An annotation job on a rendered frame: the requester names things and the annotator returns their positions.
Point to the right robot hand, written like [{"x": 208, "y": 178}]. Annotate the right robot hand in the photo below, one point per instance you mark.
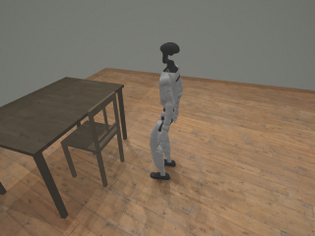
[{"x": 176, "y": 115}]

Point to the left robot forearm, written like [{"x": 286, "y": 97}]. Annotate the left robot forearm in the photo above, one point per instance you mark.
[{"x": 168, "y": 113}]

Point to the left robot foot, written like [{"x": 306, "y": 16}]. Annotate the left robot foot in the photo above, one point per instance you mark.
[{"x": 156, "y": 175}]

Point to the right robot upper arm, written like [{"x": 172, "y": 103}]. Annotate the right robot upper arm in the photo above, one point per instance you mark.
[{"x": 180, "y": 82}]

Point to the left robot upper arm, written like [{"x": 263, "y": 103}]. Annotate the left robot upper arm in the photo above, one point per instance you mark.
[{"x": 165, "y": 83}]

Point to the right robot forearm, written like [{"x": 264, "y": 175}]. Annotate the right robot forearm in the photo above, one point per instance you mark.
[{"x": 178, "y": 100}]

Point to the humanoid robot head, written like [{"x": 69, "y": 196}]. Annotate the humanoid robot head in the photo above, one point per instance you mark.
[{"x": 169, "y": 48}]

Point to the table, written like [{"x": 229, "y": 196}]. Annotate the table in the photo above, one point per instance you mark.
[{"x": 32, "y": 123}]

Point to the chair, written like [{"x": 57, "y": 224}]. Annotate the chair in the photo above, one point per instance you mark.
[{"x": 93, "y": 136}]

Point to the left robot hand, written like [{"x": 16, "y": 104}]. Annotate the left robot hand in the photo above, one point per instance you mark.
[{"x": 162, "y": 137}]

